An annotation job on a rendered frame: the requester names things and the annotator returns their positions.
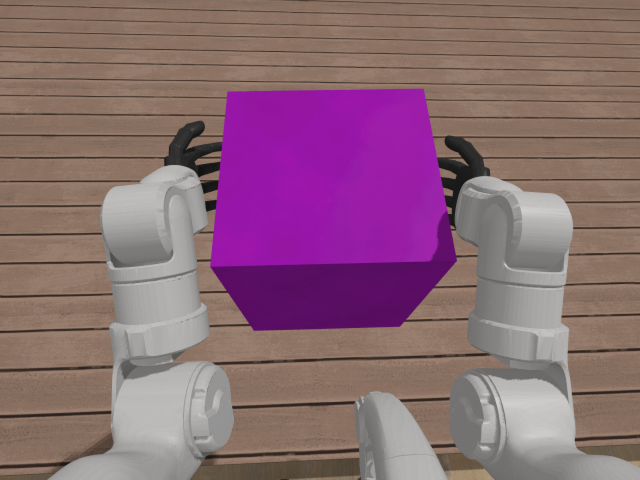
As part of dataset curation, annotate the carton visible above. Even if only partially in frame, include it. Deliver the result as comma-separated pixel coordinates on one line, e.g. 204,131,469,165
210,89,457,331

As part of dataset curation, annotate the robot left forearm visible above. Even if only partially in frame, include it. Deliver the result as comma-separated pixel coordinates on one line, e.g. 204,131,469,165
100,165,210,442

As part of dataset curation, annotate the left robot upper arm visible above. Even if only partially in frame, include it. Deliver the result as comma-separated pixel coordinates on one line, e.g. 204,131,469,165
47,361,234,480

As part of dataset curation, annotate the robot right hand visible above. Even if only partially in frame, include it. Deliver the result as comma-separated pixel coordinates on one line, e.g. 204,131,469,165
437,135,490,229

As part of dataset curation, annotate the robot left hand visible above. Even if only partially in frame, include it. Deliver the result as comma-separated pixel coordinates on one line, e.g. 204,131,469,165
164,121,222,212

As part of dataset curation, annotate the robot right forearm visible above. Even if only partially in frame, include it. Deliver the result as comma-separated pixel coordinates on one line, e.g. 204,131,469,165
455,176,576,434

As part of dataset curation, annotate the right robot upper arm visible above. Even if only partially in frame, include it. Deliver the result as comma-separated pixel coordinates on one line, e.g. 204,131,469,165
449,368,640,480

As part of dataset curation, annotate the right robot shin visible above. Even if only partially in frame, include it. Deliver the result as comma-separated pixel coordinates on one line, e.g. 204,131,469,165
359,392,382,480

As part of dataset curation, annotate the robot right thigh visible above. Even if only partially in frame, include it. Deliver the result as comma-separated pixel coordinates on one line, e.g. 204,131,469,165
354,393,448,480

